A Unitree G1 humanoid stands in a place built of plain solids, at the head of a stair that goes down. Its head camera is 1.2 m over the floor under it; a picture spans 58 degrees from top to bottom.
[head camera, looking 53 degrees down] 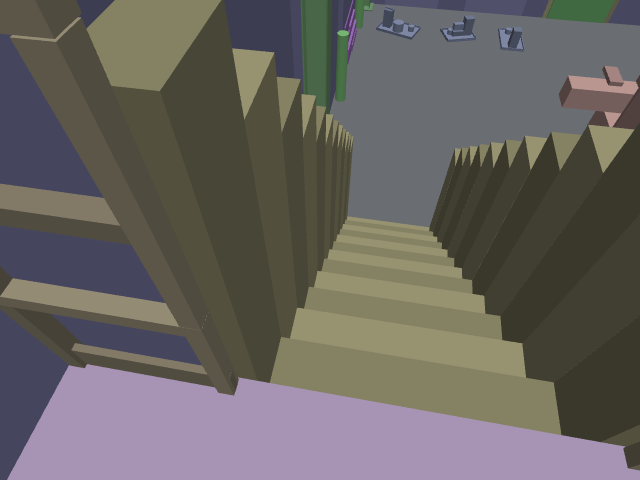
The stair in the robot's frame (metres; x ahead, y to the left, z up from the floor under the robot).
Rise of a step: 0.21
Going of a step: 0.23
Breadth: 0.95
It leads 10 degrees to the right of straight ahead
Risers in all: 13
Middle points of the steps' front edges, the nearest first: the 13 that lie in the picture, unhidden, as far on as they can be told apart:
0.33 -0.27 0.00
0.56 -0.32 -0.21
0.79 -0.36 -0.42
1.02 -0.40 -0.63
1.25 -0.44 -0.84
1.47 -0.48 -1.05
1.70 -0.52 -1.26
1.93 -0.56 -1.47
2.16 -0.60 -1.68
2.38 -0.64 -1.90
2.61 -0.68 -2.11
2.84 -0.72 -2.32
3.07 -0.76 -2.53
